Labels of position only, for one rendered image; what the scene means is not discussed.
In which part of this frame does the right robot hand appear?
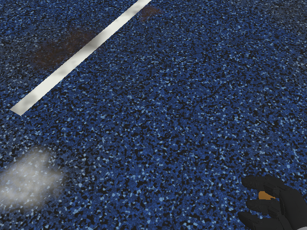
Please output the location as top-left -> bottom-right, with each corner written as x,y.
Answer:
237,174 -> 307,230

